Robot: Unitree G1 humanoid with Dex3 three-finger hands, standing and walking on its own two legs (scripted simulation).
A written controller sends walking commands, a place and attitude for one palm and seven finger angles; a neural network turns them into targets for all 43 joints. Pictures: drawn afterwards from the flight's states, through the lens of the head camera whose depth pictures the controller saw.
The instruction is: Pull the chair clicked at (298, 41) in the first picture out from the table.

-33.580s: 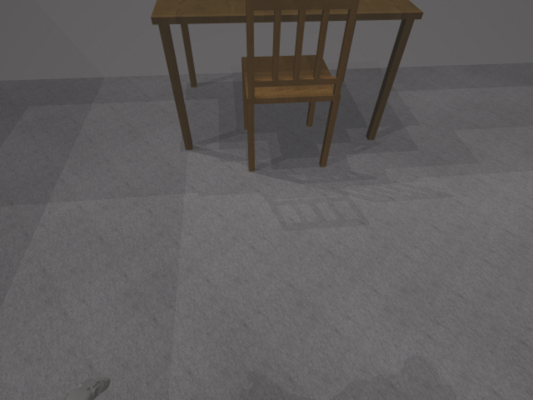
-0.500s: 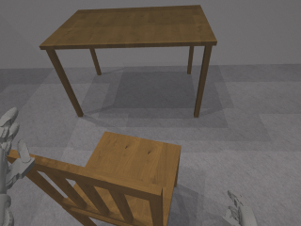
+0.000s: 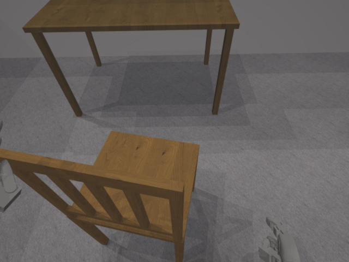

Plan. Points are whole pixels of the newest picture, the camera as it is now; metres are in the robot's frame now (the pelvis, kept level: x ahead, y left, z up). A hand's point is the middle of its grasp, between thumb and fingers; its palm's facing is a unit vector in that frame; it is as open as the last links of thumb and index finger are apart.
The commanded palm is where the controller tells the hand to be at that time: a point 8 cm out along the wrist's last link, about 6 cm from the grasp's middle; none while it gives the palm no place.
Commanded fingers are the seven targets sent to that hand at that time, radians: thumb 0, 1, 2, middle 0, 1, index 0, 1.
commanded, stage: step back with the hand held close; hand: left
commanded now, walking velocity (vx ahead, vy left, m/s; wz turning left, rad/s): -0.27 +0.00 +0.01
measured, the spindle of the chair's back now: (106, 202) +0.28 +0.22 -0.10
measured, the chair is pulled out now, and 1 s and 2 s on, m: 0.78 0.78 0.78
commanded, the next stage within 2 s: stop stepping back and stand still in 1.02 s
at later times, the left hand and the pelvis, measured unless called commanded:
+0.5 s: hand out of the picture +0.13 +0.28 +0.17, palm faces +0.50 -0.69 -0.53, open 7.4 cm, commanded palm +0.07 +0.31 +0.18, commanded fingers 0.00 0.90 0.90 -0.20 -0.30 -0.20 -0.30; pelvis -0.06 +0.00 -0.02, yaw +2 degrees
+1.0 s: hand out of the picture +0.10 +0.23 +0.18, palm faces +0.43 -0.73 -0.54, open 7.4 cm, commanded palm +0.03 +0.28 +0.18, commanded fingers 0.00 0.90 0.90 -0.20 -0.30 -0.20 -0.30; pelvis -0.11 -0.03 -0.01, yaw +2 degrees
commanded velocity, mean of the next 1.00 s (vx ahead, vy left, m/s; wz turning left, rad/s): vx -0.37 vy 0.00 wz -0.04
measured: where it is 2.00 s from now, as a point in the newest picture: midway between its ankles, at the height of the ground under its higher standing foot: outside the picture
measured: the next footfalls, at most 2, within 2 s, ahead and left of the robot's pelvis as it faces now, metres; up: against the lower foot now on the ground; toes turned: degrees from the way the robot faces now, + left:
left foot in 0.72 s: -0.03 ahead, +0.13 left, +0.00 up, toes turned +5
right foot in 0.92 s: -0.06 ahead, -0.14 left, +0.00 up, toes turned -1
